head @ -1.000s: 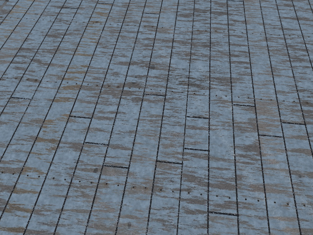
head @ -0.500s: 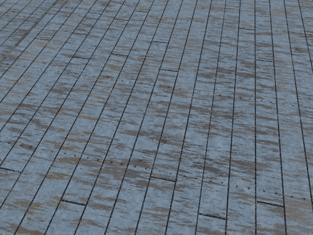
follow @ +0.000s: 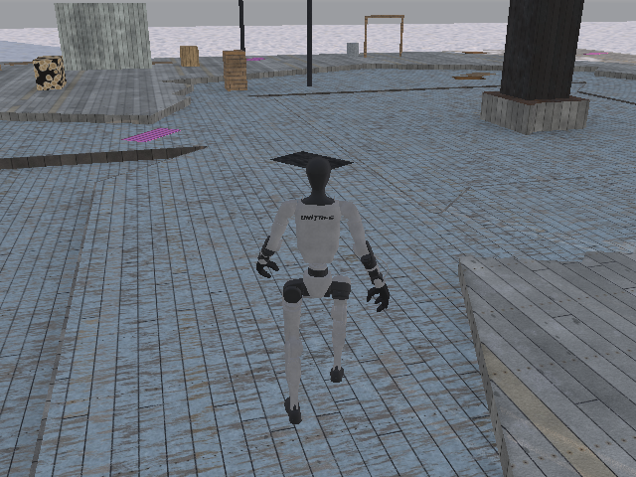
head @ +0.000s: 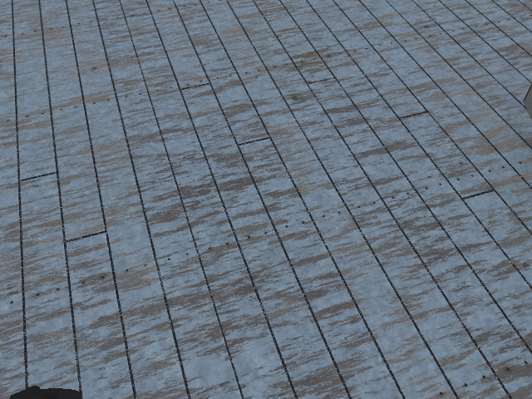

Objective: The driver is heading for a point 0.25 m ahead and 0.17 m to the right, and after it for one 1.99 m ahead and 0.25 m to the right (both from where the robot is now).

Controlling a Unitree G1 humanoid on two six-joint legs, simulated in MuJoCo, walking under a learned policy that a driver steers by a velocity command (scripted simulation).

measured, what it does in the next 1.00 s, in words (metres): walks ahead, turning right: right foot, then left foot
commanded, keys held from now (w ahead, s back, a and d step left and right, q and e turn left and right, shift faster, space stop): w+e+shift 0.08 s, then e+shift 0.36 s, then shift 0.06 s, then q+shift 0.50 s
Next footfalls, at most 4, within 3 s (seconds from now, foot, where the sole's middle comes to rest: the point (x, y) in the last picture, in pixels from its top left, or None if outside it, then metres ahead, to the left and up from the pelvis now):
0.16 right None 0.36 -0.06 -0.77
0.56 left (273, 338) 0.65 -0.03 -0.77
0.90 right None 0.48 -0.16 -0.77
1.32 left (222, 372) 0.56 0.10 -0.77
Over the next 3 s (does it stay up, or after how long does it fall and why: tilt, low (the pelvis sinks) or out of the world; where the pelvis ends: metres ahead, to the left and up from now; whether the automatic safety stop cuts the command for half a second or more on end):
stays up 0.58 -0.03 0.00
